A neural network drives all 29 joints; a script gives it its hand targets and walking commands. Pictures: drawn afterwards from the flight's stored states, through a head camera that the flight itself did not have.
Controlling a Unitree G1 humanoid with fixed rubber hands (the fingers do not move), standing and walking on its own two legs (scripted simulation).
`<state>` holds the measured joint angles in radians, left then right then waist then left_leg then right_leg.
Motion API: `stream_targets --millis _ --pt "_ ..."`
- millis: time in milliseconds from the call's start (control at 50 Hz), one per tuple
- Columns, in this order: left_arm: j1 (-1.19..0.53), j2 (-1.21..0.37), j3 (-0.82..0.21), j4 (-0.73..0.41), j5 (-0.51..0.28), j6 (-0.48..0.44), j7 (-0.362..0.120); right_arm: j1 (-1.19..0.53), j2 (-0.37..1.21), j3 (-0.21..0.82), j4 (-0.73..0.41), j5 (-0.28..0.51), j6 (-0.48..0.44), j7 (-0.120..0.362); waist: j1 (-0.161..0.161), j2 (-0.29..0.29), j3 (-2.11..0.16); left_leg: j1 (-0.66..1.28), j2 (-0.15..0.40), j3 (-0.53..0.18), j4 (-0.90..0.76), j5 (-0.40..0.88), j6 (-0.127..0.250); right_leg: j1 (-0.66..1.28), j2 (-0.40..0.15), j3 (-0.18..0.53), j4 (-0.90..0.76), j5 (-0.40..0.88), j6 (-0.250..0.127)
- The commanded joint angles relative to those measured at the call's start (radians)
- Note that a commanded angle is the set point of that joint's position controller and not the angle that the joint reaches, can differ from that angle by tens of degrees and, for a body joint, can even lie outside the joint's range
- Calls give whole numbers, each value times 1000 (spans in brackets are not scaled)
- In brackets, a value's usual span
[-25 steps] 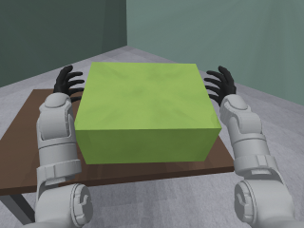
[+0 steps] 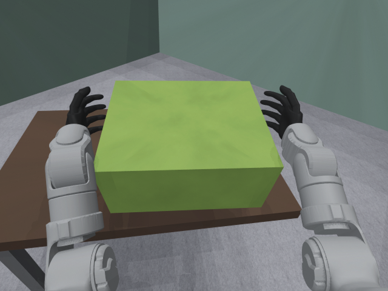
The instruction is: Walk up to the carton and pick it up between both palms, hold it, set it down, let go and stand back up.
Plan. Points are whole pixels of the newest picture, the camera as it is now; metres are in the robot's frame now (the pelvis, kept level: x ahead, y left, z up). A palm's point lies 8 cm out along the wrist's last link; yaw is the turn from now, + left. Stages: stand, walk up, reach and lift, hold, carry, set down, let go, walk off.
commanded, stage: hold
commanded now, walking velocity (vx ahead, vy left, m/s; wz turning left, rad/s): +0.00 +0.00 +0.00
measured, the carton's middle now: (185, 141) +0.40 +0.01 +0.14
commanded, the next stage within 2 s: none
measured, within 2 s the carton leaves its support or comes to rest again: neither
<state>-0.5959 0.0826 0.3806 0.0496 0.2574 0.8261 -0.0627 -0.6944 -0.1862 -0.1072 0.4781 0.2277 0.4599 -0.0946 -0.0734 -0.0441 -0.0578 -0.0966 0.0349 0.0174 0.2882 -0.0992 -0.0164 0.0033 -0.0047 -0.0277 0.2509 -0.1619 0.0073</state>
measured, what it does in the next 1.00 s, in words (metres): stands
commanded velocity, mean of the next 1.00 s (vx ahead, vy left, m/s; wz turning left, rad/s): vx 0.00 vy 0.00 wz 0.00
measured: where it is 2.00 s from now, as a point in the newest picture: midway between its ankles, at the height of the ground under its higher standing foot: outside the picture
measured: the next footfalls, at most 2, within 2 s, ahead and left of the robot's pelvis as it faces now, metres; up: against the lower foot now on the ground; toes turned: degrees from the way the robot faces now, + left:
none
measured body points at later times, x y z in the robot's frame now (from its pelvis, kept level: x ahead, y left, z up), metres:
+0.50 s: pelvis +0.00 -0.01 +0.00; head -0.06 +0.02 +0.45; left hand +0.36 +0.21 +0.21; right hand +0.37 -0.20 +0.22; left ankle +0.04 +0.13 -0.75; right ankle -0.01 -0.12 -0.75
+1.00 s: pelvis +0.00 -0.01 +0.00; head -0.06 +0.02 +0.45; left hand +0.36 +0.22 +0.21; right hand +0.37 -0.19 +0.23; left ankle +0.04 +0.13 -0.75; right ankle -0.01 -0.12 -0.75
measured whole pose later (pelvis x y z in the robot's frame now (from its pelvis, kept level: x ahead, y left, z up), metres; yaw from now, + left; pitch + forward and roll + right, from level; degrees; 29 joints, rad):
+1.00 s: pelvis +0.00 -0.01 +0.00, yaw +1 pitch -5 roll -1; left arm -0.61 0.10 0.39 0.06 0.26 0.82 -0.10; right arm -0.70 -0.16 -0.11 0.45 0.21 0.49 -0.13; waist -0.08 -0.05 -0.06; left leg -0.10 0.04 0.00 0.28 -0.09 -0.03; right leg 0.01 0.01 -0.04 0.25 -0.16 0.00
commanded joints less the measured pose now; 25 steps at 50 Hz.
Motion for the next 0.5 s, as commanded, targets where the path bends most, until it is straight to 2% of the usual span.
stream_targets --millis 0,180,300,480 --pt "-654 -317 -403 -140 -195 -68 -184 -757 377 313 -316 128 -30 158 6 54 -349 217 -64 31 9 185 -8 -36 59 -20 -34 180 7" --pt "-648 -301 -395 -160 -189 -59 -211 -719 359 294 -318 127 -9 136 -24 83 -329 211 -70 32 10 194 -26 -25 55 -22 -38 192 5" --pt "-635 -291 -396 -174 -191 -66 -213 -711 366 306 -342 133 -8 133 -18 88 -335 210 -72 32 12 204 -25 -12 56 -24 -33 210 8" --pt "-628 -282 -383 -159 -186 -73 -212 -718 374 318 -357 129 -10 129 -3 65 -328 202 -73 35 6 191 -13 -11 55 -25 -33 213 12"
